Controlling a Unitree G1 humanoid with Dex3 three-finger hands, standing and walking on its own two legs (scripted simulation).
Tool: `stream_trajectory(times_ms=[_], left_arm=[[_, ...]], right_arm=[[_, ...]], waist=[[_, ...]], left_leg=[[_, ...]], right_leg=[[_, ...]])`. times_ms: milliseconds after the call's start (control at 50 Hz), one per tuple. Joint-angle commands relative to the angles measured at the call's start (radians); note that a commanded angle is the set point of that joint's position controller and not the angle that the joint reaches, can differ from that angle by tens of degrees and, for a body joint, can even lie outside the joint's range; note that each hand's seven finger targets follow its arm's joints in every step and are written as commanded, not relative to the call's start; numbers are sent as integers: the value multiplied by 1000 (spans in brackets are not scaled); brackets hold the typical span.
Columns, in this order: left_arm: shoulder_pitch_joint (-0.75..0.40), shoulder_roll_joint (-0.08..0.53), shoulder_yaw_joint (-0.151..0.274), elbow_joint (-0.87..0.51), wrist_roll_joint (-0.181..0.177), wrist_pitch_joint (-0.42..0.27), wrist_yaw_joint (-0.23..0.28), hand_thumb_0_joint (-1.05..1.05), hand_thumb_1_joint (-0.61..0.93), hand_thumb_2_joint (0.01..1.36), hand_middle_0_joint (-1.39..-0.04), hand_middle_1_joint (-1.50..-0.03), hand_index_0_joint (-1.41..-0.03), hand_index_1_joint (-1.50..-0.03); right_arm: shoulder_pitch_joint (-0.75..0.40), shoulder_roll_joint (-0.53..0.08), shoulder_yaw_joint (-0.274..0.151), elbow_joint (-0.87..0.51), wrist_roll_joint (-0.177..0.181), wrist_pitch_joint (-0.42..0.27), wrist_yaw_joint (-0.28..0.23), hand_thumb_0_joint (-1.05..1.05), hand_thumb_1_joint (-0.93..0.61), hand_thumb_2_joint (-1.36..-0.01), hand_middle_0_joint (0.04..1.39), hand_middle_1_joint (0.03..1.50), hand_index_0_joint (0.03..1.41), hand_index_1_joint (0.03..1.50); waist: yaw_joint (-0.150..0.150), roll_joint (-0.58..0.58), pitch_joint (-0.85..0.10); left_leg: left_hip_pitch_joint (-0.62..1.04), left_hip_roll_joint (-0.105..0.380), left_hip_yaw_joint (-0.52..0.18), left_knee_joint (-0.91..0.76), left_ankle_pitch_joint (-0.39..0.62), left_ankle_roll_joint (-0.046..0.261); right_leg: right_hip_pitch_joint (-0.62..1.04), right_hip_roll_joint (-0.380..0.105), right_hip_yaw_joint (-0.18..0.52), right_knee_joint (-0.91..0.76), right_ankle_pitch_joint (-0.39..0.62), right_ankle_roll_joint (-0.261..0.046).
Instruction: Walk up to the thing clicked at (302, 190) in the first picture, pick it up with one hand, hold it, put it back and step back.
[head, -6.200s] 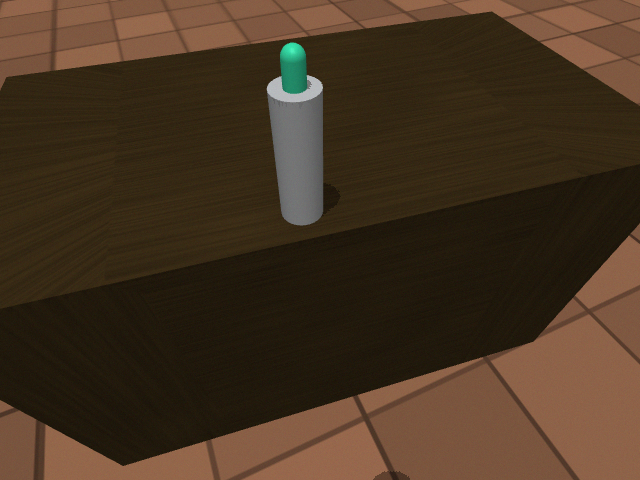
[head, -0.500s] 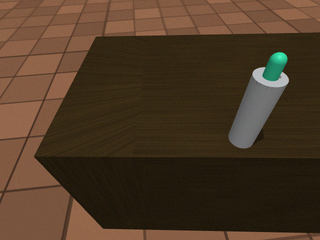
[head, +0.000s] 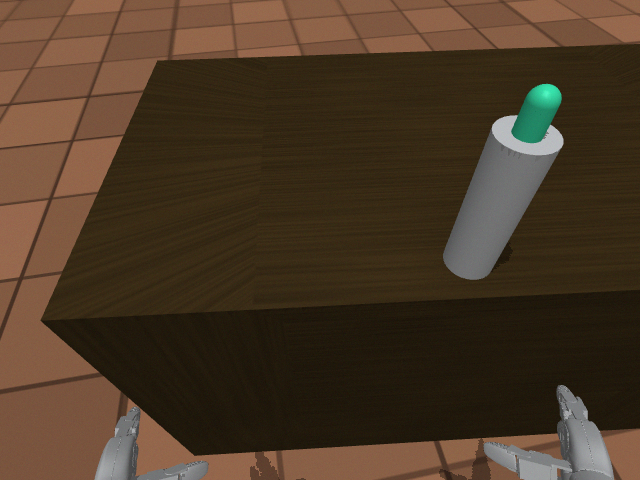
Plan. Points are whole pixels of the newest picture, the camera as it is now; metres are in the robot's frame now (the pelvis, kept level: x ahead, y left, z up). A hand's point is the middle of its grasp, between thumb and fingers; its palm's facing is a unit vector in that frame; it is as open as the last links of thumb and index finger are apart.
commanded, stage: rise first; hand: right
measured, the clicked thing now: (499, 192) +0.40 -0.20 +0.15
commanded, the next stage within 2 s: go down in 1.64 s
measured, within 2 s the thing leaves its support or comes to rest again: neither
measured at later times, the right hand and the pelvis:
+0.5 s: hand (571, 403) +0.19 -0.24 +0.06, palm faces +0.34 +0.85 -0.40, open 17.7 cm; pelvis +0.02 +0.02 +0.00, yaw -2 degrees
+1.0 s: hand (630, 390) +0.17 -0.24 +0.15, palm faces +0.38 +0.81 -0.44, open 17.7 cm; pelvis -0.01 +0.02 +0.00, yaw -2 degrees
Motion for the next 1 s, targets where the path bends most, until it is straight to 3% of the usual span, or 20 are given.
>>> stream_trajectory(times_ms=[0,80,100,120,160,280,300,360,420,520,560,600,660,680,800,820,840,860,880,980], left_arm=[[-23,113,11,-252,0,-36,17,0,-267,76,-54,-32,-45,-41],[-35,200,69,-361,8,-48,44,0,-479,43,-64,-38,-52,-50],[-20,195,81,-366,11,-50,48,0,-532,37,-65,-39,-52,-52],[-54,165,49,-377,11,-52,45,0,-540,31,-63,-41,-54,-51],[-41,137,46,-345,12,-47,46,0,-552,42,-61,-42,-51,-54],[175,79,48,-291,8,-12,13,0,-549,23,-55,-36,-48,-43],[172,64,38,-274,6,-6,5,0,-547,24,-55,-38,-49,-43],[14,143,105,-289,11,-3,4,0,-563,32,-54,-35,-43,-46],[-53,169,138,-265,18,-13,13,0,-568,43,-53,-38,-41,-50],[-71,64,38,-353,20,-23,11,0,-573,48,-57,-44,-45,-57],[-13,112,77,-400,20,-21,19,0,-572,53,-55,-47,-43,-60],[122,118,95,-350,20,-8,17,0,-568,52,-53,-45,-42,-57],[100,153,159,-311,17,-6,13,0,-569,45,-53,-38,-41,-51],[88,144,156,-286,15,-5,7,0,-561,39,-54,-40,-44,-50],[10,20,34,-331,10,-25,-21,0,-573,37,-56,-35,-42,-49],[-14,39,52,-351,7,-33,-16,0,-568,37,-58,-37,-45,-50],[13,110,117,-350,14,-36,-4,0,-572,38,-57,-36,-43,-50],[-4,117,116,-366,17,-40,-3,0,-566,41,-55,-40,-43,-52],[12,172,172,-337,20,-40,5,0,-563,40,-56,-39,-45,-50],[-8,117,143,-299,20,-52,-1,0,-562,41,-54,-40,-45,-48]], right_arm=[[-12,-152,-46,-319,2,-37,-15,0,317,-85,39,52,41,52],[-37,-216,-103,-520,1,-53,-28,0,482,-54,35,54,39,54],[-8,-210,-109,-560,2,-54,-29,0,529,-45,33,55,38,55],[24,-170,-80,-586,3,-55,-26,0,568,-40,31,56,38,56],[56,-208,-128,-639,2,-63,-33,0,594,-40,29,58,37,58],[249,-180,-169,-733,6,-81,12,0,611,-22,28,59,37,59],[246,-187,-181,-770,8,-85,19,0,611,-23,28,59,37,59],[186,-209,-213,-847,12,-92,27,0,611,-21,31,58,38,58],[181,-228,-239,-908,10,-109,20,0,611,-22,32,58,39,58],[205,-210,-222,-1011,0,-165,18,0,611,-27,36,56,40,56],[241,-221,-235,-1007,-4,-174,19,0,611,-26,36,56,40,56],[276,-241,-275,-997,-2,-181,25,0,611,-25,36,57,41,57],[267,-257,-326,-1019,8,-190,31,0,611,-23,36,58,42,58],[269,-243,-313,-1042,12,-191,37,0,611,-22,37,58,43,58],[202,-201,-264,-1156,11,-239,54,0,603,-21,41,55,44,55],[187,-192,-256,-1177,15,-248,53,0,583,-26,42,55,45,55],[196,-255,-322,-1133,11,-249,44,0,585,-25,42,55,45,55],[192,-225,-299,-1160,15,-255,46,0,597,-25,42,56,45,56],[196,-284,-353,-1127,11,-255,39,0,592,-26,42,56,45,56],[179,-236,-330,-1118,14,-271,40,0,600,-25,42,56,46,56]], waist=[[-4,-17,-120],[2,-24,-138],[-1,-30,-138],[-14,-28,-127],[-33,-37,-110],[-12,29,-61],[-22,-5,-56],[-27,-32,-56],[-29,-14,-59],[-48,61,-131],[-33,88,-149],[-35,42,-88],[-39,-7,-41],[-45,-38,-12],[-29,-25,1],[-30,-26,-7],[-21,15,-24],[-34,11,-28],[-29,2,-19],[-42,-8,-14]], left_leg=[[55,-10,46,-54,107,21],[64,5,38,-53,129,16],[73,7,40,-51,150,16],[76,6,38,-47,154,19],[86,13,38,-42,184,15],[90,20,43,-34,298,-11],[90,23,43,-30,311,-10],[74,29,36,-29,289,-8],[79,31,34,-41,247,-9],[159,43,32,-29,308,-19],[176,51,28,-22,379,-29],[141,55,30,-29,355,-29],[103,48,36,-43,255,-18],[87,41,41,-49,210,-8],[66,24,49,-64,88,8],[64,25,46,-66,74,7],[76,26,49,-68,85,3],[76,26,49,-66,82,3],[68,33,44,-69,75,0],[69,26,49,-73,26,11]], right_leg=[[80,-26,3,-85,136,9],[136,-14,5,-83,151,5],[151,-12,8,-79,174,5],[157,-12,7,-79,184,5],[152,-7,9,-75,215,4],[143,2,-5,-57,286,-8],[141,4,-8,-56,299,-6],[140,2,-2,-58,281,-4],[152,1,8,-60,242,-6],[162,6,8,-42,268,-11],[166,10,3,-43,280,-14],[165,15,1,-53,265,-13],[159,13,1,-64,232,-10],[148,11,2,-75,210,-7],[130,1,8,-93,119,-4],[135,4,7,-94,110,-1],[142,4,10,-87,118,-5],[147,5,11,-91,118,-3],[152,9,11,-89,108,-4],[148,5,15,-96,77,-4]])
